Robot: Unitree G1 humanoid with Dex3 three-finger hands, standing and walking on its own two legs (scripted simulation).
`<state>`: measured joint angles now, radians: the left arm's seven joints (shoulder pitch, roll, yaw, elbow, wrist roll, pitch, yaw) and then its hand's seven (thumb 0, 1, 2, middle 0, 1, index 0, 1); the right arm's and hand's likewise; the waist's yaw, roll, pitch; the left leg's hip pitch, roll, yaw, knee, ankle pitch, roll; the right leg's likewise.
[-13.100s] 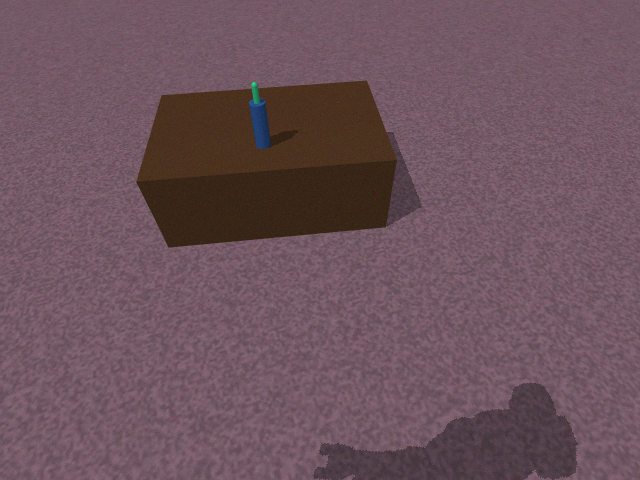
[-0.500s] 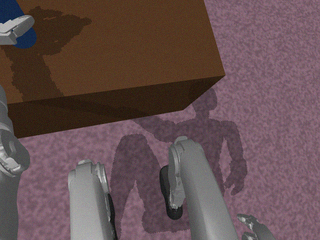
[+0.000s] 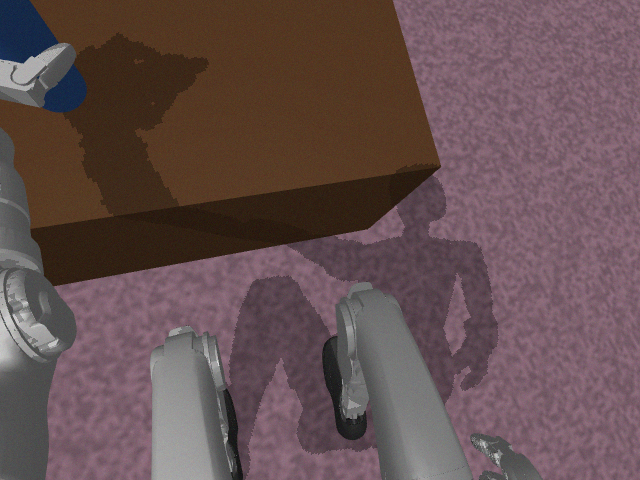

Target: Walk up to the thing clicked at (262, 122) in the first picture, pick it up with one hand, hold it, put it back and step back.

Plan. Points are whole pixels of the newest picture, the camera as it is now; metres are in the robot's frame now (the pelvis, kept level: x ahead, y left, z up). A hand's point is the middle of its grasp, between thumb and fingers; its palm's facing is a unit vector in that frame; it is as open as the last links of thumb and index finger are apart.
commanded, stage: settle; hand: left
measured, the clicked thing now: out of the picture +0.58 +0.20 +0.06
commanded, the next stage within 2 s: lift in 0.68 s
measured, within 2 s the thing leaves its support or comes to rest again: neither
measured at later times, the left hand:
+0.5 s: hand out of the picture +0.60 +0.21 +0.07, palm faces +0.16 -0.99 -0.03, open 9.0 cm
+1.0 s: hand out of the picture +0.59 +0.21 +0.09, palm faces +0.16 -0.99 -0.02, open 9.0 cm
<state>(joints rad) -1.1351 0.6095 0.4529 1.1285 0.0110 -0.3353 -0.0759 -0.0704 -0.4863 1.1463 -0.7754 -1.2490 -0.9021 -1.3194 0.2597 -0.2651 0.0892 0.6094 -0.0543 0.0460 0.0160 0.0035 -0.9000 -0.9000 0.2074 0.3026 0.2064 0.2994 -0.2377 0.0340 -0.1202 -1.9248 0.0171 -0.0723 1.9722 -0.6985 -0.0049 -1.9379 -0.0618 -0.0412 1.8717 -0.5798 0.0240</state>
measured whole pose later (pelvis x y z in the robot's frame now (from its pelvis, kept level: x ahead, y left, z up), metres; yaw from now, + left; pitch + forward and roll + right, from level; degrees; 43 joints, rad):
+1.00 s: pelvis +0.02 +0.00 +0.07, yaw +0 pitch +36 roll -5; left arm -1.07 0.58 0.44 1.13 -0.02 -0.37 -0.10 -0.07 -0.50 1.15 -0.79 -1.24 -0.92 -1.31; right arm 0.28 -0.26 0.08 0.62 -0.05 0.03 0.01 0.00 -0.92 -0.90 0.21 0.30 0.21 0.30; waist -0.23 0.03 -0.12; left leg -1.70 0.04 -0.07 1.74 -0.67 -0.01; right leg -1.71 -0.04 -0.06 1.64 -0.55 0.02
